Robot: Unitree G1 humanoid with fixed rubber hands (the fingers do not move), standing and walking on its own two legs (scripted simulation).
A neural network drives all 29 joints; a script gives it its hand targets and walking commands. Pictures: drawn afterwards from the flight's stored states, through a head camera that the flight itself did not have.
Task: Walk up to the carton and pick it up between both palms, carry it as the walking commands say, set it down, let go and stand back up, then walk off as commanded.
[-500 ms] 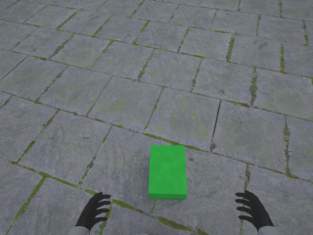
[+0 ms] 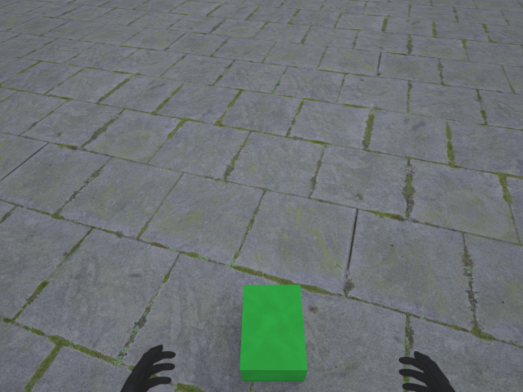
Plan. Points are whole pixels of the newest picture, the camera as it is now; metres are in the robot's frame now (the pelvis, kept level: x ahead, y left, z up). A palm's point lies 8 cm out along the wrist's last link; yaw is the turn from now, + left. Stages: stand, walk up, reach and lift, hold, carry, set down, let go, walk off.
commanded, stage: stand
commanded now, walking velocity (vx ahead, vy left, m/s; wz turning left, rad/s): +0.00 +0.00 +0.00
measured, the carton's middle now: (272, 331) +0.47 +0.02 -0.70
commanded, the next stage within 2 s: walk off in 1.84 s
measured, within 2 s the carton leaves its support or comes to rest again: neither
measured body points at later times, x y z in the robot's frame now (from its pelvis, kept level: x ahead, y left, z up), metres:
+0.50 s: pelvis +0.00 +0.01 +0.00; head -0.07 +0.03 +0.44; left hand +0.10 +0.31 -0.11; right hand +0.12 -0.28 -0.09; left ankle -0.01 +0.10 -0.74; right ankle -0.04 -0.10 -0.74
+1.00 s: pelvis -0.02 +0.03 +0.00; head -0.07 +0.04 +0.45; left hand +0.02 +0.34 -0.13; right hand +0.05 -0.27 -0.11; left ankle -0.01 +0.10 -0.74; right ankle -0.04 -0.10 -0.74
